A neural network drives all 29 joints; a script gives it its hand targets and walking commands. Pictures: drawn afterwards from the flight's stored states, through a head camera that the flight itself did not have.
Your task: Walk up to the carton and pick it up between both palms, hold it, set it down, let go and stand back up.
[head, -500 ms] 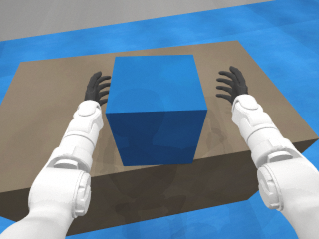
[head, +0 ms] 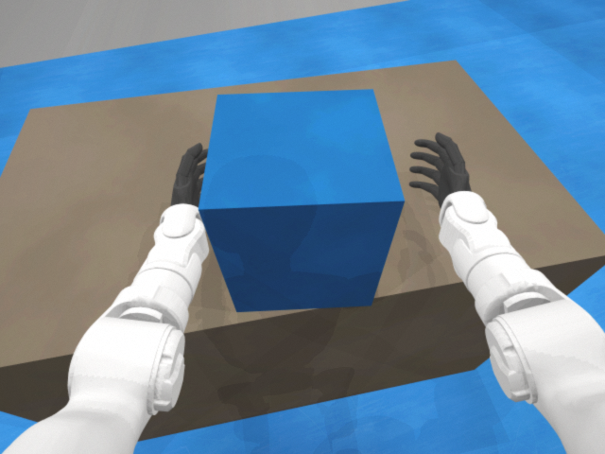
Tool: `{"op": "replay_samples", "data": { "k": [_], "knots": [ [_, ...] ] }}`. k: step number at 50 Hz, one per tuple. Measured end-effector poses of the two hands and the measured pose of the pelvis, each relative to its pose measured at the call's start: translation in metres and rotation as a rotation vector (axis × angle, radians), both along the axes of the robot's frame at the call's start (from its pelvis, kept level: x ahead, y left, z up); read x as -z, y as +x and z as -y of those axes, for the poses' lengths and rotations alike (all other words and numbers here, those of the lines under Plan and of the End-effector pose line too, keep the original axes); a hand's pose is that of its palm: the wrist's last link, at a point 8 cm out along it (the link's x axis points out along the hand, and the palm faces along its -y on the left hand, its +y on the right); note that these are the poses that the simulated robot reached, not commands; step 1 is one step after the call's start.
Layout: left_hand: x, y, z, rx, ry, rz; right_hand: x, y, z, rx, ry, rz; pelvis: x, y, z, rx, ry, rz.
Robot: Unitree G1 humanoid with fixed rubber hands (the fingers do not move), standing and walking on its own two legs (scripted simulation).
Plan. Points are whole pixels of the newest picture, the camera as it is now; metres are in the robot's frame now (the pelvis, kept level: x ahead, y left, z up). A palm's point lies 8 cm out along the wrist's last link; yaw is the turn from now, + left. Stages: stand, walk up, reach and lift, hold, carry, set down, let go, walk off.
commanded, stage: reach and lift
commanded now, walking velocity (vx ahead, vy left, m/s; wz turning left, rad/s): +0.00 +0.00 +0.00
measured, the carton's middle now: (300, 208) +0.45 +0.03 +0.06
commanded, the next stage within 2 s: none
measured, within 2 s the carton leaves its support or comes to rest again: leaves its support in 1.82 s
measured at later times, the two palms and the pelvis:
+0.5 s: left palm (195, 209) +0.42 +0.17 +0.09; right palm (423, 202) +0.43 -0.13 +0.09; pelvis +0.01 +0.00 +0.02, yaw +1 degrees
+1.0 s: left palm (197, 217) +0.41 +0.17 +0.09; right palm (428, 212) +0.41 -0.13 +0.09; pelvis +0.02 -0.01 +0.02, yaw +1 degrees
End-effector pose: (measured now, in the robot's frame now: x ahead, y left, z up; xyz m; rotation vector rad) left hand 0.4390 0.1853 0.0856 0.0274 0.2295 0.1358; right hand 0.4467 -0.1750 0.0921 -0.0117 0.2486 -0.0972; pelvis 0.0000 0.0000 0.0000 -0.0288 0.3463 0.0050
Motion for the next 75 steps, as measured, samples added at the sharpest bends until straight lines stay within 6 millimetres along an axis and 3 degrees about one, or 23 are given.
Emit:
{"op": "replay_samples", "data": {
  "k": [5, 11, 17, 35, 75],
  "knots": [
    [-0.004, -0.001, 0.002, -0.007, -0.005, -0.014, -0.004, 0.003, -0.013, -0.018, 0.009, -0.013, -0.001, 0.002, -0.001, -0.003, -0.001, 0.022],
    [-0.008, 0.000, 0.012, 0.005, -0.030, 0.024, -0.006, 0.002, -0.044, -0.055, 0.009, 0.007, -0.003, 0.004, -0.001, -0.017, -0.002, 0.044],
    [-0.001, -0.004, 0.010, -0.002, -0.012, 0.019, -0.005, -0.006, -0.049, 0.004, -0.001, 0.031, -0.010, 0.003, -0.002, -0.024, 0.001, 0.106],
    [-0.007, -0.032, 0.020, -0.007, -0.013, -0.005, -0.003, -0.035, -0.039, -0.004, -0.035, 0.054, -0.020, 0.016, 0.005, -0.020, 0.026, 0.276],
    [-0.006, -0.029, 0.020, 0.016, 0.002, -0.019, -0.001, -0.038, -0.039, 0.019, -0.022, 0.066, -0.021, 0.018, 0.002, -0.017, 0.028, 0.293]
  ]
}}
